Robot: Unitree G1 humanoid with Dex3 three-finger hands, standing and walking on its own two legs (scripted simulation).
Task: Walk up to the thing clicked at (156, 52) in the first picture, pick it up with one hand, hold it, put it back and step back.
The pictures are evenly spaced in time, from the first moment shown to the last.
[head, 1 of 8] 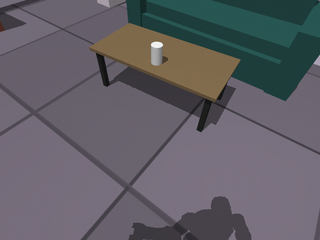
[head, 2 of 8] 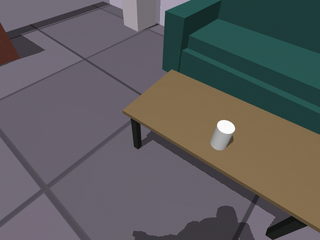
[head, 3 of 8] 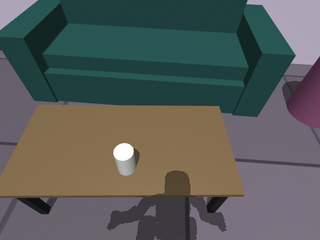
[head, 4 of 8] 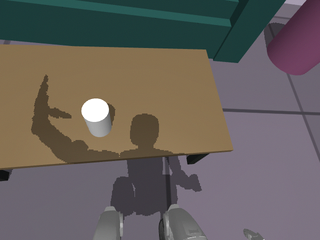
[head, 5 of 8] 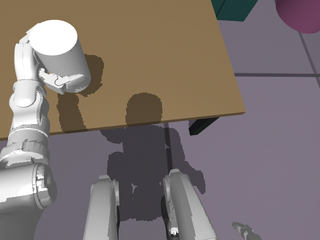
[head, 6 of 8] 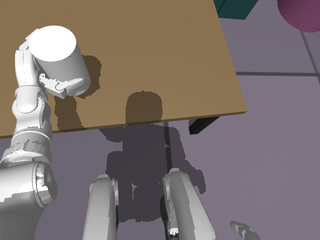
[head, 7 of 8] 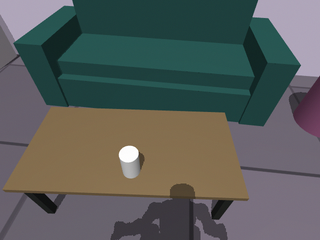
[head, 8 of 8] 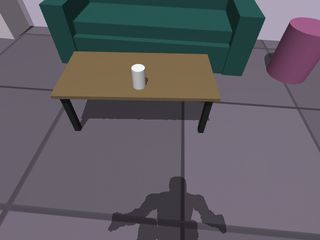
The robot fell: no
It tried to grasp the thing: yes
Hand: left
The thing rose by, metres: 0.32
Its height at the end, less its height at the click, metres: +0.00
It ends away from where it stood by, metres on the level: 0.02
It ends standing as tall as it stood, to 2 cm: yes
